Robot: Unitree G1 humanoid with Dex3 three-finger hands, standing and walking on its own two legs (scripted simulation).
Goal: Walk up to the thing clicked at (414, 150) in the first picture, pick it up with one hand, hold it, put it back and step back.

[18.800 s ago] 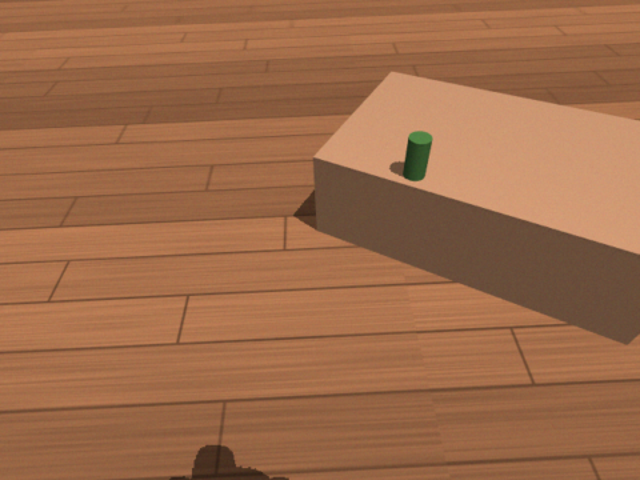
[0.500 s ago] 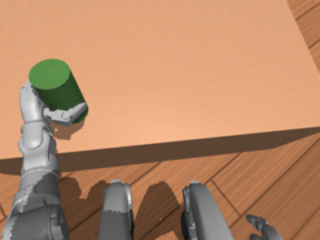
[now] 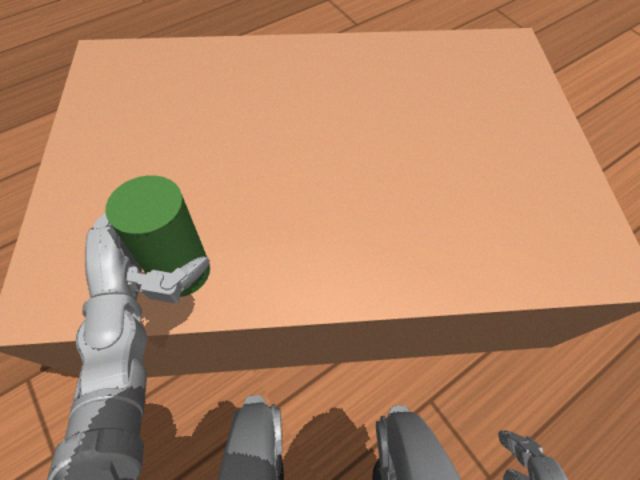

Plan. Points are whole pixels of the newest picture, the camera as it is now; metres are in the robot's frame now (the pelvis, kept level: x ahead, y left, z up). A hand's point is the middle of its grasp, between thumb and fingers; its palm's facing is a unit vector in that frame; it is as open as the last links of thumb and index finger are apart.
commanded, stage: lift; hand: left
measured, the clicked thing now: (165, 241) +0.40 +0.21 +0.02
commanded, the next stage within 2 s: hold in 1.00 s
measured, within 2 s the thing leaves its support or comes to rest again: neither
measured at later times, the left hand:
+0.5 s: hand (151, 247) +0.36 +0.19 +0.08, palm faces +0.17 -0.99 -0.04, open 10.4 cm
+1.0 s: hand (152, 234) +0.36 +0.18 +0.12, palm faces +0.16 -0.99 -0.02, open 10.4 cm
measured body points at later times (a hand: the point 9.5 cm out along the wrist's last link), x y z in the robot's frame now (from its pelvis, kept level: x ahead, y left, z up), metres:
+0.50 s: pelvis +0.01 +0.00 +0.06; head +0.10 +0.01 +0.51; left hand +0.35 +0.24 +0.09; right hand +0.15 -0.24 -0.05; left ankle +0.06 +0.13 -0.60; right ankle +0.01 -0.14 -0.60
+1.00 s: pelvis +0.03 +0.00 +0.09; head +0.09 +0.01 +0.54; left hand +0.35 +0.23 +0.12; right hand +0.16 -0.24 -0.03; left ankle +0.06 +0.13 -0.60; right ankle +0.01 -0.14 -0.60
